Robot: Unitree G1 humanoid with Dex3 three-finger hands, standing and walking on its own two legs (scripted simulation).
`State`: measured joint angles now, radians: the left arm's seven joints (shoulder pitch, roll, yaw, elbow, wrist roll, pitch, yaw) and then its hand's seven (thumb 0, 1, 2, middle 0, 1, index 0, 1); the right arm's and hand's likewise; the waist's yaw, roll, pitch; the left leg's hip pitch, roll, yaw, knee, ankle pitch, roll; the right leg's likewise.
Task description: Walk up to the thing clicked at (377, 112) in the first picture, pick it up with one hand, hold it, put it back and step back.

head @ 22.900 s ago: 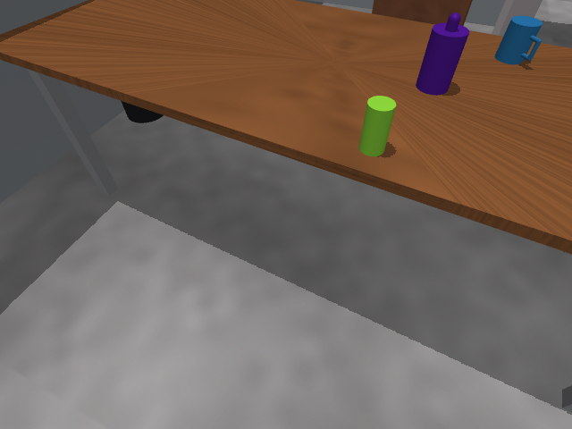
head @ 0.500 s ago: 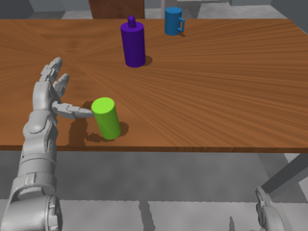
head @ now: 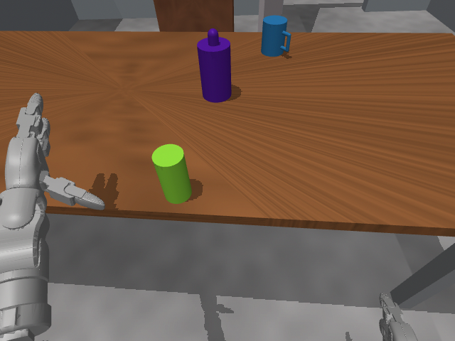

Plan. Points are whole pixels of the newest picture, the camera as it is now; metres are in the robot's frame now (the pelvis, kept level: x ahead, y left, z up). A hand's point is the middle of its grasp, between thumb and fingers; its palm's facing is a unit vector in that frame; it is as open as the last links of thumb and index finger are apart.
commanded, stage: sink last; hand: left
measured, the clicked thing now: (173, 175) +0.40 +0.14 +0.06
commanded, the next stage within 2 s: home in 0.72 s
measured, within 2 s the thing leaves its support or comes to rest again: neither
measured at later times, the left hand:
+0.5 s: hand (5, 270) +0.17 +0.28 +0.17, palm faces +0.47 -0.74 -0.48, open 17.4 cm
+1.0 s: hand (42, 268) +0.18 +0.25 +0.15, palm faces +0.37 -0.83 -0.41, open 17.4 cm
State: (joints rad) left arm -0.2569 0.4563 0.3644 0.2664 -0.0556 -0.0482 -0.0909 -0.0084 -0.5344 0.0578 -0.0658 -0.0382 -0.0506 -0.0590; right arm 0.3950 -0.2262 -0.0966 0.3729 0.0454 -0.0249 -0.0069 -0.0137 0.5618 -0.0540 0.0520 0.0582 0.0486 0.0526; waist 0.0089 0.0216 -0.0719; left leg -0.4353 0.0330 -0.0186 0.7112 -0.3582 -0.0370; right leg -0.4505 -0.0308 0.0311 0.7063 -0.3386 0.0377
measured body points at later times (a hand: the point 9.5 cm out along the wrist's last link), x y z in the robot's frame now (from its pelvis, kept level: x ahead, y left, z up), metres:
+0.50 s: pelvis +0.00 -0.01 +0.00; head -0.01 -0.03 +0.45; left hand +0.14 +0.31 +0.20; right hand +0.18 -0.28 -0.05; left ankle +0.00 +0.14 -0.72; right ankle +0.01 -0.14 -0.72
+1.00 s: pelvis -0.01 -0.01 +0.01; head -0.01 -0.02 +0.46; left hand +0.15 +0.29 +0.17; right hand +0.16 -0.25 -0.06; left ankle +0.00 +0.14 -0.72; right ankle +0.01 -0.14 -0.72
